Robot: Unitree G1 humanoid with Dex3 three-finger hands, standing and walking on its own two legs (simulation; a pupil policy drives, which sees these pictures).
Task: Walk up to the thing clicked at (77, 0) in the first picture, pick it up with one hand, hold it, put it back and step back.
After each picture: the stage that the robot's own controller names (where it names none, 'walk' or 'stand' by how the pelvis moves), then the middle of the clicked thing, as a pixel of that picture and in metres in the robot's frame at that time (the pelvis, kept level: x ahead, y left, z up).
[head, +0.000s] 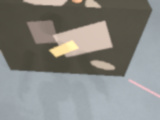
stand; out of the picture +1.05 +0.02 +0.10
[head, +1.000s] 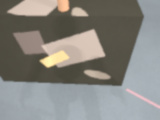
walk; out of the picture +0.95 +0.15 +0.11
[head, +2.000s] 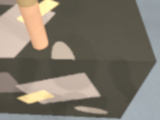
walk; (33, 21) +0.55 +0.21 +0.11
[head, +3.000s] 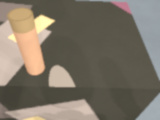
stand; (29, 46) +0.43 +0.18 +0.11
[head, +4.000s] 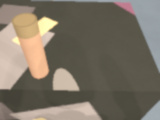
stand; (33, 50) +0.42 +0.17 +0.09
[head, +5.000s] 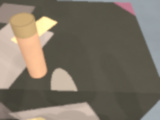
stand; (31, 49) +0.42 +0.18 +0.09
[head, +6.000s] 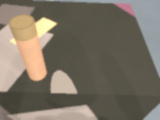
stand; (31, 52) +0.41 +0.18 +0.09
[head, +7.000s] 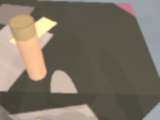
rise first; (30, 52) +0.41 +0.18 +0.09
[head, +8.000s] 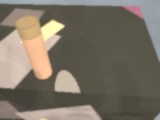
rise first; (36, 51) +0.42 +0.19 +0.10
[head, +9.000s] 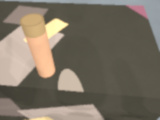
go down; (40, 49) +0.42 +0.18 +0.10
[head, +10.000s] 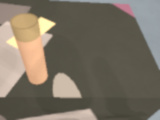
go down; (32, 54) +0.39 +0.16 +0.11
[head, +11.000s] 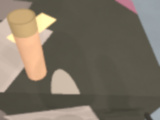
close in; (30, 50) +0.41 +0.16 +0.11
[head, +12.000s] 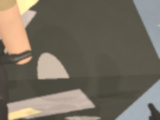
close; (11, 28) +0.44 +0.18 +0.15
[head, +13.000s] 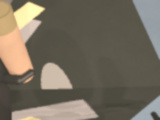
lift; (12, 49) +0.37 +0.19 +0.15
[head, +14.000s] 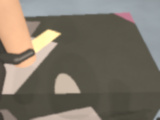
lift; (10, 22) +0.33 +0.17 +0.31
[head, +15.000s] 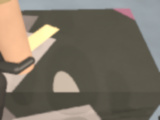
hold; (9, 30) +0.31 +0.17 +0.29
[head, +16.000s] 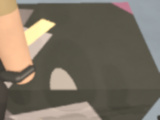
hold; (10, 41) +0.32 +0.18 +0.24
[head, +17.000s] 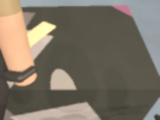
crouch; (14, 42) +0.33 +0.18 +0.23
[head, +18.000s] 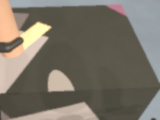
crouch; out of the picture +0.41 +0.21 +0.27
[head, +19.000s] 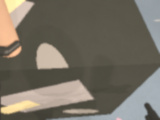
lower; out of the picture +0.46 +0.21 +0.16
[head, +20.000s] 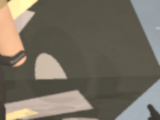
lower; (3, 30) +0.43 +0.20 +0.15
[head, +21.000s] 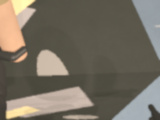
lower; (5, 25) +0.45 +0.20 +0.16
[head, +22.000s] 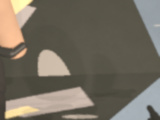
lower; (3, 21) +0.45 +0.20 +0.16
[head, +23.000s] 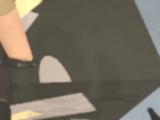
open; (10, 32) +0.43 +0.19 +0.15
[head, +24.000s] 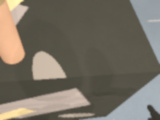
sink last; (0, 27) +0.43 +0.19 +0.15
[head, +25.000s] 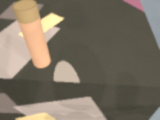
sink last; (34, 38) +0.45 +0.19 +0.14
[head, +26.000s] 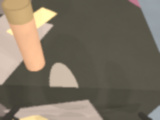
stand; (27, 39) +0.42 +0.18 +0.14
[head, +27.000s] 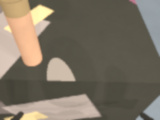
stand; (24, 34) +0.44 +0.19 +0.15
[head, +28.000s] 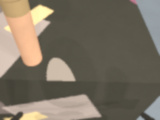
stand; (24, 33) +0.44 +0.19 +0.15
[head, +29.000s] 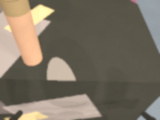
stand; (24, 33) +0.44 +0.19 +0.16
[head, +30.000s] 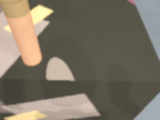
stand; (24, 33) +0.44 +0.19 +0.15
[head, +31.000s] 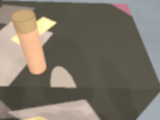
walk; (31, 45) +0.45 +0.19 +0.10
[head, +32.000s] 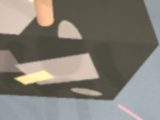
walk; out of the picture +0.63 +0.16 +0.11
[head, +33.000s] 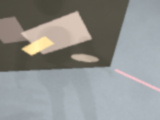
walk; out of the picture +0.92 +0.26 +0.12
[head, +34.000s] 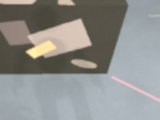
stand; out of the picture +1.00 +0.21 +0.11
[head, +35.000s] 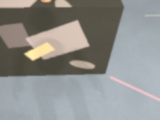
stand; out of the picture +1.01 +0.21 +0.09
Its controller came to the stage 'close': yes
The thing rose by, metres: 0.21
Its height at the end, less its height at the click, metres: +0.00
